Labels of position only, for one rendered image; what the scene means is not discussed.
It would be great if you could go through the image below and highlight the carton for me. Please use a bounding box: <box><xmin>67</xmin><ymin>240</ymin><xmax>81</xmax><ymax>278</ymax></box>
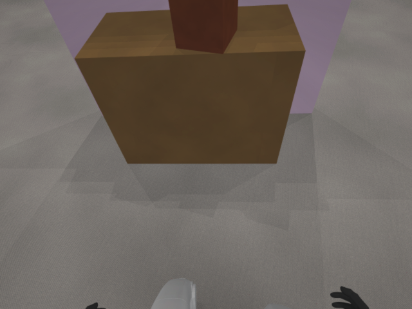
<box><xmin>169</xmin><ymin>0</ymin><xmax>238</xmax><ymax>54</ymax></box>

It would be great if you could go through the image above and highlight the pedestal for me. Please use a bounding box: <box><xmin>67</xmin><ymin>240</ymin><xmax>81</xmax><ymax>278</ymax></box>
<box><xmin>75</xmin><ymin>5</ymin><xmax>306</xmax><ymax>164</ymax></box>

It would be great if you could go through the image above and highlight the left robot thigh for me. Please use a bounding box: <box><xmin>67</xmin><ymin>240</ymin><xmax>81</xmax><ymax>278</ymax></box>
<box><xmin>151</xmin><ymin>278</ymin><xmax>196</xmax><ymax>309</ymax></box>

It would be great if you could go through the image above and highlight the robot right hand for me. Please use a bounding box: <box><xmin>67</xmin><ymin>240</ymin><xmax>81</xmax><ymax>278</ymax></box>
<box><xmin>330</xmin><ymin>286</ymin><xmax>369</xmax><ymax>309</ymax></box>

